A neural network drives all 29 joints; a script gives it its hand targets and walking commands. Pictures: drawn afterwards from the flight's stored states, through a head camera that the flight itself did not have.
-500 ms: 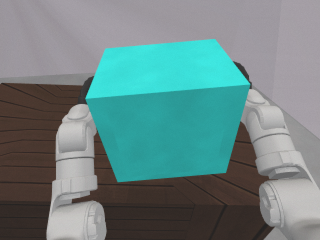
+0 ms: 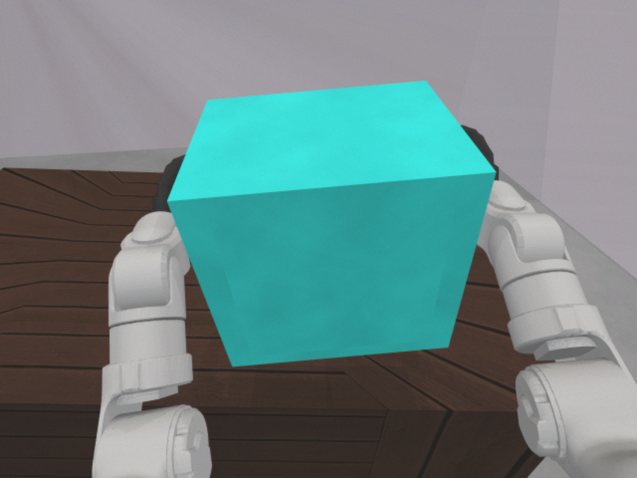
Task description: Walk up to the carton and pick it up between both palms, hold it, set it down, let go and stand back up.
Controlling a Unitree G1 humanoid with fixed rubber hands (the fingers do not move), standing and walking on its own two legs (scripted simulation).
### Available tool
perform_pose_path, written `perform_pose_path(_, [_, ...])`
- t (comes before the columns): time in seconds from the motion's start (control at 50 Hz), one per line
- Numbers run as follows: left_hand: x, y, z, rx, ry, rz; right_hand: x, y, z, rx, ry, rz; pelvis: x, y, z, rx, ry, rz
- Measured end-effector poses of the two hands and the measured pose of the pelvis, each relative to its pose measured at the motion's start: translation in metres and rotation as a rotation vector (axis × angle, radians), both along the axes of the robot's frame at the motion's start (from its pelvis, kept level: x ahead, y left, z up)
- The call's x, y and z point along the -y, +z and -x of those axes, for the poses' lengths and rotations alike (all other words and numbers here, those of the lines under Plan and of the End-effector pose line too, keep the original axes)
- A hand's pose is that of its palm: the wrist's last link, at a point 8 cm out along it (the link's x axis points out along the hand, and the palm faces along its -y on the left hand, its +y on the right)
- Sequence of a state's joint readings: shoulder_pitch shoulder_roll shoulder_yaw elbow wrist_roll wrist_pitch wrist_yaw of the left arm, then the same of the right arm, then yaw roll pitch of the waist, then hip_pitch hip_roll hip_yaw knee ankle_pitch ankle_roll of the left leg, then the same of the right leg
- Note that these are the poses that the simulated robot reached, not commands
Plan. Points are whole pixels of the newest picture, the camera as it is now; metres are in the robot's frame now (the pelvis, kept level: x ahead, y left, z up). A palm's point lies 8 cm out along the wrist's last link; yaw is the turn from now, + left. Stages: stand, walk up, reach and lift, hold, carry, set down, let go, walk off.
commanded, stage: hold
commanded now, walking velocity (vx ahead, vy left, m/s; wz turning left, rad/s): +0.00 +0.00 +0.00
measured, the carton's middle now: (328, 224) +0.37 +0.01 +0.20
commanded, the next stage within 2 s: none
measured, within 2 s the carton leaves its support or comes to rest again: neither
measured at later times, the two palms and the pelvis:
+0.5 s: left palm (173, 218) +0.35 +0.19 +0.21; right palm (480, 191) +0.37 -0.17 +0.24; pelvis +0.00 +0.00 +0.00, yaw +0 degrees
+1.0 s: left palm (171, 217) +0.35 +0.19 +0.21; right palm (477, 192) +0.37 -0.17 +0.24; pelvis -0.01 +0.00 +0.00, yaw +0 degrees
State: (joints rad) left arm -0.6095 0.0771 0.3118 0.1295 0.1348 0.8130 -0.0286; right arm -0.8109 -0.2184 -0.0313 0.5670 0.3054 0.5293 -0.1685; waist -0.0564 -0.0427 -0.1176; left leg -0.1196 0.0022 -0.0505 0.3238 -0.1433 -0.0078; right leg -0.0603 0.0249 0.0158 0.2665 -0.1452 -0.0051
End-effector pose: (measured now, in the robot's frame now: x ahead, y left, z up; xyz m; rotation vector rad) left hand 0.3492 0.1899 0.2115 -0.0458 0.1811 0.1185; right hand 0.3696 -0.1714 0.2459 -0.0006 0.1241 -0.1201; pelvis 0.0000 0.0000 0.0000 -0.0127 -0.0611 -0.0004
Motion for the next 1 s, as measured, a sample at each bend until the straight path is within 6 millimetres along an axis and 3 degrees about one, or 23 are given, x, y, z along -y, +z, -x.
perform_pose_path(1.0, [-0.0002,0.0019,-0.0025,-0.009,-0.004,-0.022,0.0003,-0.0041,-0.0012,-0.012,-0.003,-0.006,-0.0020,-0.0002,0.0057,-0.015,-0.001,0.000])
